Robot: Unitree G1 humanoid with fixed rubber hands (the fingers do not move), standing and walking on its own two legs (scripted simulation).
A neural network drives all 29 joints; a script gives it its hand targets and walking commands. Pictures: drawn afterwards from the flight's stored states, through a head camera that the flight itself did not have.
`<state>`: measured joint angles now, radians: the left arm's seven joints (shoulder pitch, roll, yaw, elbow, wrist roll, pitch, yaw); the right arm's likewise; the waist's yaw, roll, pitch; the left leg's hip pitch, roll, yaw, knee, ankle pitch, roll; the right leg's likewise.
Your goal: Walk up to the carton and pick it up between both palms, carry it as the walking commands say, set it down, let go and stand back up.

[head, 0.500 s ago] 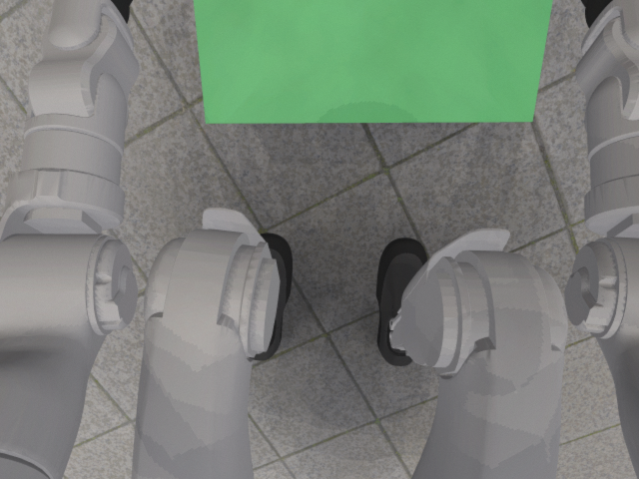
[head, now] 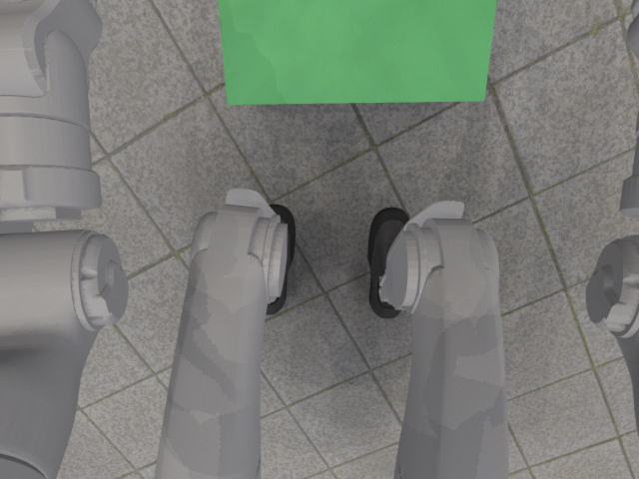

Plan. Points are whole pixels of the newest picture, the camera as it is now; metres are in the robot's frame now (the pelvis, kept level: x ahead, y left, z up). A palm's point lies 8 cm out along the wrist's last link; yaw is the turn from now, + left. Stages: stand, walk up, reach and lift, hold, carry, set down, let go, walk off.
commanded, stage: set down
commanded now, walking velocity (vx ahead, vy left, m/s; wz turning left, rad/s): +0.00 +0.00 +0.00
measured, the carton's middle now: out of the picture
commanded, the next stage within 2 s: let go in 0.84 s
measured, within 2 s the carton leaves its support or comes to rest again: neither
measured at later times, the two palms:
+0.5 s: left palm out of the picture +0.53 +0.24 -0.01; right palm out of the picture +0.56 -0.23 +0.00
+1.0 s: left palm out of the picture +0.50 +0.23 +0.07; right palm out of the picture +0.52 -0.23 +0.08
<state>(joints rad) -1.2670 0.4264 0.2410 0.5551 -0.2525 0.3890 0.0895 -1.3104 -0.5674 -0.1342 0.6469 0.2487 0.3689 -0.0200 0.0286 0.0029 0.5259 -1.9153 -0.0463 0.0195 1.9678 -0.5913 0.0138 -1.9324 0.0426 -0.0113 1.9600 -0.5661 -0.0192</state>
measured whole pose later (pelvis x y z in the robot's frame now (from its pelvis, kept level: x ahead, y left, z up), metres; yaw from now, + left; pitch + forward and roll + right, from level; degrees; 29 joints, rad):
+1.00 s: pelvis +0.02 +0.00 +0.22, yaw +0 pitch +25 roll +1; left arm -1.02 0.41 0.21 0.51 -0.13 0.35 0.01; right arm -1.08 -0.46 -0.17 0.57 0.12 0.34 0.01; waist 0.02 -0.03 0.53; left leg -1.20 -0.05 -0.01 1.12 -0.35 0.00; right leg -1.21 0.04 0.02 1.12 -0.34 -0.02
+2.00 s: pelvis +0.11 +0.00 +0.32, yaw +0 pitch -8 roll +0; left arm 0.21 0.17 0.05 0.41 0.04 0.15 -0.08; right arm 0.25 -0.17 -0.05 0.39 -0.04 0.14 0.08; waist -0.01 -0.02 0.23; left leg -0.05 -0.04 -0.03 0.49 -0.29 0.02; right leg -0.07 0.04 0.03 0.50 -0.28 -0.02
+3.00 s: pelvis +0.11 +0.00 +0.32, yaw -2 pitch -4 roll +0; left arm 0.28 0.30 0.03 0.90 0.04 -0.03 0.00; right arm 0.31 -0.28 -0.04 0.96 -0.03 -0.03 0.00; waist 0.00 -0.02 -0.10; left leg -0.14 -0.02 -0.02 0.45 -0.25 0.02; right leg -0.15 0.05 0.05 0.42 -0.22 -0.02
